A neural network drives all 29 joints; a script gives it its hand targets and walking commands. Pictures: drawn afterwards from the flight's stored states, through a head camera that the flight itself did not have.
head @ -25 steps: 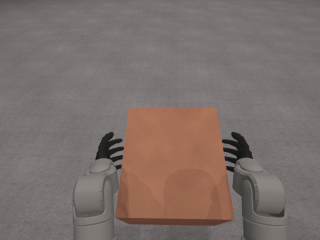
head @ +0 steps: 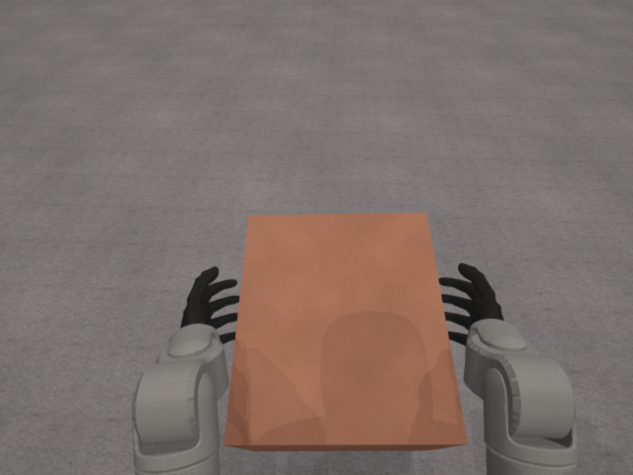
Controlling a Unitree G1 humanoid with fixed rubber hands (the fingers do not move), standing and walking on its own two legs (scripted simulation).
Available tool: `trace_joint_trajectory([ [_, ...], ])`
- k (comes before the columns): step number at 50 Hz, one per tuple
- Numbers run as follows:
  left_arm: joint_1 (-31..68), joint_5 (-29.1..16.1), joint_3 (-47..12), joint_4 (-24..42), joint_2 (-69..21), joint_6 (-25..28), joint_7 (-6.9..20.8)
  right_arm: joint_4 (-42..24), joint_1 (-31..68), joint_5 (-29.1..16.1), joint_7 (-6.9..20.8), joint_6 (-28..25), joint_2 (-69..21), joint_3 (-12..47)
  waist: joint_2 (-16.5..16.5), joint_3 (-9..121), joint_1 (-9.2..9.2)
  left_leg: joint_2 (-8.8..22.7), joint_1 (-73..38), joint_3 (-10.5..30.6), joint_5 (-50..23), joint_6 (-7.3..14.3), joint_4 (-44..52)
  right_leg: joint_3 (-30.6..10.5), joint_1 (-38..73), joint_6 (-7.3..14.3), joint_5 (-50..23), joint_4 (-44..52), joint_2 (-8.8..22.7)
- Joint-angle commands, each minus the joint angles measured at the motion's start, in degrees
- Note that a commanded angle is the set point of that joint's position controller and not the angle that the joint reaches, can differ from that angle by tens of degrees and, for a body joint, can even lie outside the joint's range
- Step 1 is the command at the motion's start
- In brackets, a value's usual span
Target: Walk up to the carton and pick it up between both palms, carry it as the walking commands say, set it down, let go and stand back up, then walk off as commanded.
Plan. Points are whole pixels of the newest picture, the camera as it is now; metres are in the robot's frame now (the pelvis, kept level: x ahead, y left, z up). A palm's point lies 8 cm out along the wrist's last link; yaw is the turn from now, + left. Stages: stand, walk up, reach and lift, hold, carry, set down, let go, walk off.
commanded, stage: carry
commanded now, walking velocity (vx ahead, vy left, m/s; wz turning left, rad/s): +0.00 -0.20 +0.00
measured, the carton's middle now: (338, 334) +0.30 +0.00 +0.02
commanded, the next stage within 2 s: none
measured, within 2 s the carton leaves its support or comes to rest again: neither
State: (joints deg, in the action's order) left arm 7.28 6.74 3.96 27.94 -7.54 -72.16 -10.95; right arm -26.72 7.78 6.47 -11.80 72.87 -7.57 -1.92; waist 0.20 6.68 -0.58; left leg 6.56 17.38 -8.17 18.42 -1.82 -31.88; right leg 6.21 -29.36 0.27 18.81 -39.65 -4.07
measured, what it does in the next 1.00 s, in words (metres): steps to the right: right foot, then left foot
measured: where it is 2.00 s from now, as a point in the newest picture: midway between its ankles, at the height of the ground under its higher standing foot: outside the picture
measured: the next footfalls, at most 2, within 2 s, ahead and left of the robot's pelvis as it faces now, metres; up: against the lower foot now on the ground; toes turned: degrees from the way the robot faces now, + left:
right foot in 0.18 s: +0.09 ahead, -0.19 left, +0.00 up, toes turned -6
left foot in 0.44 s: -0.01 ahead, -0.01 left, +0.00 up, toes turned +11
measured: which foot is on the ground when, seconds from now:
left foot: down 0.00-0.20, up 0.22-0.42, down 0.44-0.78, up 0.80-1.00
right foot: up 0.00-0.16, down 0.18-0.44, up 0.46-0.76, down 0.78-1.00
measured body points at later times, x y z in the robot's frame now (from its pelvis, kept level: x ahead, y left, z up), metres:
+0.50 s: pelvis -0.03 -0.11 +0.00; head -0.03 -0.09 +0.45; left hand +0.24 +0.05 +0.09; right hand +0.24 -0.26 +0.10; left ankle -0.04 -0.02 -0.73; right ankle +0.03 -0.20 -0.71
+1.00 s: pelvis -0.08 -0.26 +0.00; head -0.07 -0.27 +0.45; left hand +0.20 -0.12 +0.09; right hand +0.18 -0.43 +0.09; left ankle -0.11 -0.16 -0.70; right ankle -0.02 -0.35 -0.73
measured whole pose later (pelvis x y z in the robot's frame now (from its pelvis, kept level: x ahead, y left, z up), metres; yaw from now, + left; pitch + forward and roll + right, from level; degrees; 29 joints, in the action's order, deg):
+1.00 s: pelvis -0.08 -0.26 +0.00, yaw +0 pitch +4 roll +0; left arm 7.7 6.7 2.6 26.7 -7.6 -70.8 -10.6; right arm -29.4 6.3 5.8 -12.5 72.9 -7.4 -3.0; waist -1.4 4.2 -1.4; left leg 3.6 25.3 -7.1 31.1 -2.3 -50.9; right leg 6.7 -24.8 3.8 11.0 -31.6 -0.3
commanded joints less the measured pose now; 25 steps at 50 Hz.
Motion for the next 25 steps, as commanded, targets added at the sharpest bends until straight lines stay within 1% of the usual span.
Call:
trace_joint_trajectory([
  [1,23.32,-22.34,-36.58,2.48,-55.21,-0.13,14.45,-5.40,22.19,-21.25,14.80,-1.06,-52.51,33.78,-7.51,6.93,-0.09,21.95,-11.47,16.35,-31.92,10.34,8.86,-8.05,-10.76,-1.44,5.62,-14.29,8.36],
  [2,22.02,-22.57,-36.95,1.75,-55.49,-0.23,14.45,-5.34,21.63,-20.92,14.79,-1.08,-52.12,33.53,-8.07,7.00,0.31,18.46,-10.59,11.62,-34.23,7.34,6.69,-6.72,-8.21,-1.31,2.99,-10.78,8.55],
  [3,21.38,-22.76,-37.05,1.32,-55.32,-0.35,14.36,-5.32,21.25,-20.83,14.70,-0.98,-51.88,33.21,-10.01,7.23,0.27,15.80,-8.90,8.20,-35.78,5.39,5.22,-3.81,-4.53,-1.37,1.84,-7.00,7.01],
  [4,21.56,-22.92,-37.08,1.48,-55.21,-0.40,14.18,-5.55,20.98,-20.80,14.57,-0.88,-51.69,32.83,-12.14,7.41,-0.02,14.09,-7.64,6.60,-36.57,4.27,4.53,-0.49,-1.52,-1.71,2.05,-4.12,4.80],
  [5,21.76,-22.91,-36.87,1.68,-54.96,-0.47,14.02,-5.60,20.51,-20.72,14.43,-0.77,-51.40,32.47,-13.85,7.58,-0.34,13.74,-6.85,6.70,-35.75,3.76,4.27,1.49,0.53,-1.95,2.21,-1.76,3.53],
  [6,21.54,-22.75,-36.53,1.56,-54.71,-0.51,13.91,-5.29,19.93,-20.54,14.32,-0.63,-51.17,32.20,-14.48,7.98,-0.26,13.68,-6.02,6.74,-33.89,3.23,3.50,2.45,3.05,-1.95,0.78,1.53,3.06],
  [7,21.11,-22.57,-36.29,1.37,-54.55,-0.57,13.84,-4.95,19.46,-20.40,14.24,-0.51,-50.99,32.07,-13.86,8.44,0.18,13.11,-4.52,5.97,-30.68,2.22,2.07,2.78,6.82,-1.68,-3.41,6.80,3.13],
  [8,20.55,-22.47,-35.98,1.20,-54.04,-0.68,13.79,-4.71,18.89,-20.34,14.22,-0.46,-50.87,32.03,-11.70,9.33,0.35,11.23,-3.39,4.69,-26.52,0.90,-0.90,2.38,10.97,-1.28,-6.70,11.83,3.37],
  [9,20.39,-22.33,-35.75,1.02,-53.47,-0.79,13.84,-4.21,18.39,-20.40,14.21,-0.43,-50.66,31.81,-6.76,10.78,0.56,8.55,-1.29,2.61,-19.75,-0.60,-6.82,-1.01,15.82,-0.84,-13.14,16.58,6.64],
  [10,20.74,-22.04,-35.63,0.71,-52.37,-0.96,13.94,-3.51,16.27,-20.29,14.18,-0.42,-50.22,31.63,4.23,12.95,0.12,4.21,6.73,0.63,-1.73,-2.64,-14.67,-13.39,21.94,1.83,-31.28,18.75,16.89],
  [11,18.94,-21.75,-34.32,-0.90,-53.78,-0.45,13.79,-6.14,20.23,-21.69,14.34,-0.19,-50.03,33.67,16.18,14.96,0.56,-0.10,10.82,-1.04,19.21,-2.86,-22.57,-19.39,22.64,7.81,-40.84,16.52,22.79],
  [12,18.96,-22.51,-34.66,0.80,-55.36,-0.26,14.11,-6.95,21.83,-22.90,14.69,-0.33,-52.18,34.89,13.10,14.76,0.50,-0.58,11.38,2.62,20.47,-1.79,-30.17,-17.78,21.86,9.37,-39.74,15.51,21.77],
  [13,18.82,-22.10,-34.68,1.12,-56.63,0.18,14.21,-7.06,22.66,-23.60,15.12,-0.54,-53.54,35.80,10.11,14.43,0.51,-0.94,11.43,4.01,19.14,-1.28,-33.06,-15.28,19.93,9.45,-34.96,15.29,20.72],
  [14,19.65,-21.57,-34.56,1.71,-57.27,0.79,14.19,-7.59,23.89,-24.15,15.45,-0.97,-54.43,36.74,8.44,13.83,0.44,-0.14,11.28,3.75,16.37,-1.15,-32.38,-11.98,18.66,9.07,-29.60,15.65,18.71],
  [15,20.50,-21.15,-34.33,1.78,-57.85,1.36,14.13,-8.02,24.70,-24.63,15.64,-1.39,-54.90,37.33,8.99,13.11,0.40,0.31,11.30,3.23,14.68,-1.17,-28.89,-10.47,18.41,8.97,-27.98,15.41,17.49],
  [16,19.80,-20.76,-34.01,1.66,-58.16,1.63,14.09,-8.62,25.18,-24.92,15.71,-1.65,-55.09,37.52,9.19,13.20,0.49,-0.14,10.45,2.26,14.37,-1.13,-24.79,-9.33,18.68,9.00,-26.59,15.35,16.76],
  [18,17.04,-20.11,-34.14,0.88,-57.60,1.89,13.83,-8.61,24.88,-24.90,15.66,-1.79,-54.11,37.36,10.15,14.54,1.13,-1.89,7.63,1.12,14.51,-0.38,-16.70,-11.55,18.78,9.96,-23.29,16.83,17.90],
  [19,16.32,-20.01,-34.57,0.82,-57.21,1.88,13.66,-8.05,23.89,-24.68,15.63,-1.74,-53.53,36.99,9.75,15.21,1.13,-2.33,5.43,0.54,13.15,0.16,-11.48,-12.38,18.65,10.10,-21.87,17.32,18.38],
  [20,16.14,-19.99,-34.99,0.90,-56.83,1.79,13.46,-7.31,22.67,-24.39,15.65,-1.66,-53.12,36.56,8.36,15.82,0.77,-2.62,1.67,-0.81,8.96,0.40,-4.14,-11.68,18.02,9.32,-19.30,17.01,17.69],
  [21,16.09,-19.90,-35.34,0.82,-56.43,1.66,13.27,-6.58,21.74,-24.13,15.73,-1.61,-53.01,36.25,5.83,15.91,0.24,-1.65,-4.06,-1.58,0.19,0.53,6.58,-9.81,15.93,7.29,-15.60,15.70,16.48],
  [22,16.98,-19.78,-35.60,0.74,-55.98,1.50,13.09,-5.55,21.28,-24.02,15.88,-1.45,-52.91,35.81,0.99,14.51,-0.02,4.55,-11.62,6.41,-2.01,2.09,12.73,-8.50,7.30,4.11,-9.95,11.76,14.02],
  [23,18.70,-20.32,-36.59,2.08,-55.36,1.03,13.25,-3.55,19.13,-22.75,15.85,-1.42,-52.14,34.38,-13.67,9.74,-0.79,20.16,-13.33,25.83,-11.59,7.51,16.91,-1.78,-6.41,-0.59,-0.47,2.07,6.81],
  [24,22.81,-20.67,-37.01,3.87,-55.77,0.88,13.29,-3.36,19.47,-22.47,15.94,-1.60,-52.28,33.39,-16.77,6.93,-0.83,27.84,-12.03,29.48,-28.51,13.35,15.17,-3.80,-12.75,-1.56,10.21,-9.27,5.26],
  [25,23.36,-21.09,-37.29,3.74,-56.66,0.90,13.39,-4.24,19.40,-22.14,15.94,-1.88,-53.05,33.26,-11.47,7.78,-0.47,24.94,-13.27,24.37,-36.44,13.32,11.41,-7.86,-12.14,-1.45,9.34,-16.56,6.87],
])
